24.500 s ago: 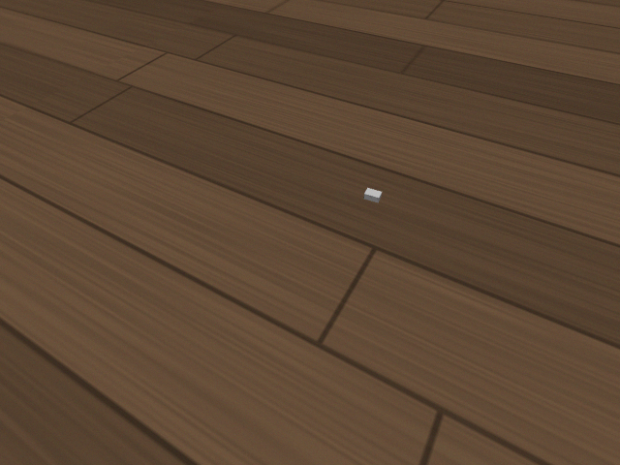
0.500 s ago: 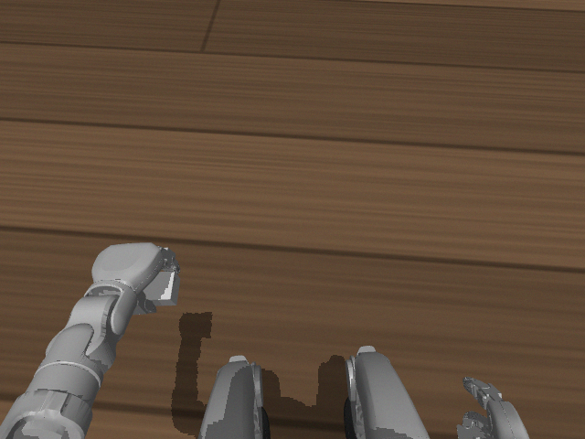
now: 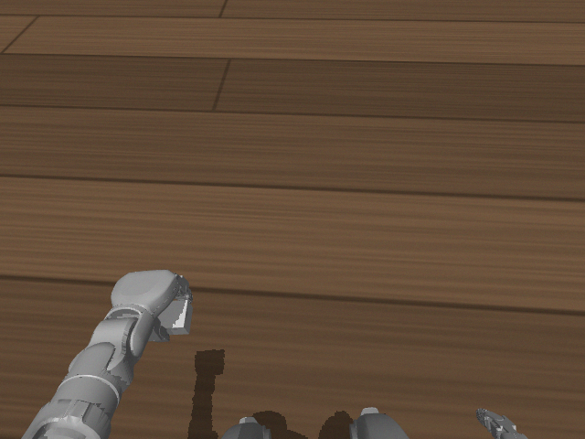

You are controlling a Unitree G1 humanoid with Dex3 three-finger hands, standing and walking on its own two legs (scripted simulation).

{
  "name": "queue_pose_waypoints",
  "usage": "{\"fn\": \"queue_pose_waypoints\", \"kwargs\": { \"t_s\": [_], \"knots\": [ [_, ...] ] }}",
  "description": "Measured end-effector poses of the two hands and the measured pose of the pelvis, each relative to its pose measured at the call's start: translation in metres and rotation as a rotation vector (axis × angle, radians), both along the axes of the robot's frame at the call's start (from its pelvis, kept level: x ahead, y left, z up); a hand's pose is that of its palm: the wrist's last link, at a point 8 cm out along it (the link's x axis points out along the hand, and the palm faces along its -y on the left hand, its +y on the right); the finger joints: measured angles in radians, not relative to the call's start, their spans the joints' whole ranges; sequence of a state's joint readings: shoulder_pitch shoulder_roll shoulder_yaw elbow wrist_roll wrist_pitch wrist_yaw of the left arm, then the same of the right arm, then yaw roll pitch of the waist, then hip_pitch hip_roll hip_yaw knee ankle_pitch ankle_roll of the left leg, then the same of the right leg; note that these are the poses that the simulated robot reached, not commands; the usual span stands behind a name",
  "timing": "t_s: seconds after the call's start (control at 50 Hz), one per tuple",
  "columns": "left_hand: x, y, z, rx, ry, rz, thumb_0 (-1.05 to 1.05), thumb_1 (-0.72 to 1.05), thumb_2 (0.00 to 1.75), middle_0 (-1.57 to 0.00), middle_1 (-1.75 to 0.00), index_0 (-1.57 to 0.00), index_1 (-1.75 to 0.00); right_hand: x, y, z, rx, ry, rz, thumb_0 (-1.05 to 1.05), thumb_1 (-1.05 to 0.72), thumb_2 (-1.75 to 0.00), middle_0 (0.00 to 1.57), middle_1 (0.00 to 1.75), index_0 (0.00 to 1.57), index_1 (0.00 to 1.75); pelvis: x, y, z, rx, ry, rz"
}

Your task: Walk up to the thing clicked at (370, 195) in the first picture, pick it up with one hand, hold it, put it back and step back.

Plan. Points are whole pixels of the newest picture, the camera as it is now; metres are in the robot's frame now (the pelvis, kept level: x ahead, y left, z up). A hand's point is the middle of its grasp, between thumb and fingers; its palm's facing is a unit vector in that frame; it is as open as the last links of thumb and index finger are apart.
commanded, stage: lift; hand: left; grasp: from above
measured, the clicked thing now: (166, 318) +0.33 +0.22 -0.11
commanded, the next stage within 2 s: hold in 0.06 s
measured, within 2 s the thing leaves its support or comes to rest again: neither
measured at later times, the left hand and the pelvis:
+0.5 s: hand (148, 295) +0.33 +0.22 -0.02, palm faces -0.47 -0.01 -0.88, open 7.4 cm; pelvis +0.03 +0.00 +0.03, yaw -1 degrees
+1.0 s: hand (148, 294) +0.32 +0.21 +0.00, palm faces -0.46 -0.01 -0.89, open 7.3 cm; pelvis +0.02 +0.00 +0.04, yaw -1 degrees
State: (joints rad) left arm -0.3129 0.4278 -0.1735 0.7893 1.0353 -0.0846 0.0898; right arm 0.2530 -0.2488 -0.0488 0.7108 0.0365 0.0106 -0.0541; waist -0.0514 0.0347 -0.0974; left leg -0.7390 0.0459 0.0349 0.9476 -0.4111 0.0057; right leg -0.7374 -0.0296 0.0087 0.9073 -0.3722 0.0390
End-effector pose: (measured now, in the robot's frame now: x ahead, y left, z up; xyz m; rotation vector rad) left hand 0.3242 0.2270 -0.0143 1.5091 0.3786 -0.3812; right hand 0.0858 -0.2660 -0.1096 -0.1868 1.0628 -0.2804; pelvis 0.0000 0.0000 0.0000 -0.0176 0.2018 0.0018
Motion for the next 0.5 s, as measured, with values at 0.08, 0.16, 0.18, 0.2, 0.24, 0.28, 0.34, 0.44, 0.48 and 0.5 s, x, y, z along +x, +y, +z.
{"fn": "queue_pose_waypoints", "kwargs": {
  "t_s": [0.08,0.16,0.18,0.2,0.24,0.28,0.34,0.44,0.48,0.5],
  "knots": [
    [0.003,0.001,0.011,-0.003,-0.002,0.000,0.00,0.35,0.21,-0.97,-0.16,-0.99,-0.15,0.007,0.001,0.007,0.005,-0.005,0.003,0.00,-0.91,-0.91,0.20,0.30,0.20,0.30,0.006,0.000,0.008,0.002,-0.015,-0.001],
    [0.007,0.001,0.021,-0.001,-0.002,-0.004,0.00,0.35,0.20,-0.97,-0.15,-1.00,-0.14,0.016,0.002,0.014,0.011,-0.013,0.003,0.00,-0.91,-0.91,0.20,0.30,0.20,0.30,0.011,0.000,0.015,0.004,-0.028,-0.002],
    [0.008,0.001,0.023,-0.001,-0.001,-0.006,0.00,0.35,0.20,-0.97,-0.15,-1.00,-0.14,0.018,0.002,0.015,0.012,-0.016,0.003,0.00,-0.91,-0.91,0.20,0.30,0.20,0.30,0.012,0.000,0.016,0.005,-0.032,-0.003],
    [0.009,0.001,0.025,-0.003,-0.001,-0.007,0.00,0.35,0.20,-0.97,-0.15,-1.00,-0.14,0.020,0.002,0.017,0.013,-0.018,0.003,0.00,-0.91,-0.91,0.20,0.30,0.20,0.30,0.014,0.001,0.018,0.005,-0.035,-0.004],
    [0.010,0.000,0.029,0.000,0.002,-0.013,0.00,0.35,0.20,-0.97,-0.14,-1.00,-0.14,0.024,0.003,0.019,0.015,-0.024,0.003,0.00,-0.91,-0.91,0.20,0.30,0.20,0.30,0.016,0.001,0.020,0.006,-0.040,-0.005],
    [0.012,-0.001,0.033,0.002,0.005,-0.021,0.00,0.36,0.19,-0.97,-0.14,-1.00,-0.13,0.028,0.002,0.022,0.015,-0.028,0.004,0.00,-0.91,-0.90,0.20,0.30,0.20,0.30,0.019,0.001,0.022,0.007,-0.046,-0.006],
    [0.014,-0.001,0.038,0.002,0.009,-0.030,0.00,0.36,0.18,-0.98,-0.14,-1.00,-0.13,0.033,0.002,0.025,0.015,-0.035,0.004,0.00,-0.91,-0.90,0.20,0.30,0.20,0.30,0.022,0.001,0.025,0.008,-0.053,-0.007],
    [0.016,-0.002,0.047,-0.005,0.007,-0.035,0.00,0.36,0.17,-0.98,-0.13,-1.01,-0.11,0.041,0.002,0.030,0.017,-0.047,0.006,0.00,-0.91,-0.90,0.20,0.30,0.20,0.30,0.025,0.000,0.029,0.009,-0.066,-0.010],
    [0.016,-0.003,0.049,-0.002,0.008,-0.038,0.00,0.36,0.17,-0.98,-0.12,-1.02,-0.11,0.043,0.002,0.032,0.019,-0.052,0.006,0.00,-0.91,-0.90,0.20,0.30,0.20,0.30,0.026,0.000,0.030,0.010,-0.070,-0.011],
    [0.016,-0.003,0.050,-0.003,0.007,-0.039,0.00,0.36,0.17,-0.99,-0.12,-1.02,-0.10,0.045,0.001,0.032,0.019,-0.054,0.006,0.00,-0.91,-0.90,0.20,0.30,0.20,0.30,0.026,0.000,0.031,0.011,-0.072,-0.011]
  ]
}}
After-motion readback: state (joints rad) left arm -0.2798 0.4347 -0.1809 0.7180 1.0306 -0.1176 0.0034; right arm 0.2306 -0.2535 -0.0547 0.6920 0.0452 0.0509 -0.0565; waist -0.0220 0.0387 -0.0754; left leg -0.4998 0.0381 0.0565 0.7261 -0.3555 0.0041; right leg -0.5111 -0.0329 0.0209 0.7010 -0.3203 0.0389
